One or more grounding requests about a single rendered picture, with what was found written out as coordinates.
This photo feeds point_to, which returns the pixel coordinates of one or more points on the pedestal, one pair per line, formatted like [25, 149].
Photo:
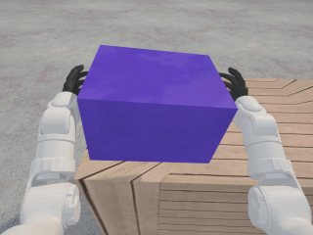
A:
[162, 198]

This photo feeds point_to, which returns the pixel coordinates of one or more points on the carton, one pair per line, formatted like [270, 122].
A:
[143, 105]

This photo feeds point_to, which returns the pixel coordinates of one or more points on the robot left upper arm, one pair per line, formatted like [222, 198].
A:
[48, 209]

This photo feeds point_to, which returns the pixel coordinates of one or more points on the robot left forearm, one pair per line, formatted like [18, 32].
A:
[54, 157]

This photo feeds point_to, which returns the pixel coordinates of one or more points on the right robot hand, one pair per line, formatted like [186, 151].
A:
[237, 86]

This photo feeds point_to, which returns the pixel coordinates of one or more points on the left robot hand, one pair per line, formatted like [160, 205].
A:
[72, 81]

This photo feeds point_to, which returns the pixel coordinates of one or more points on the robot right upper arm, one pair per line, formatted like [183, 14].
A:
[279, 209]

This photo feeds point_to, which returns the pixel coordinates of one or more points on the robot right forearm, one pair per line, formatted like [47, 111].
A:
[267, 162]

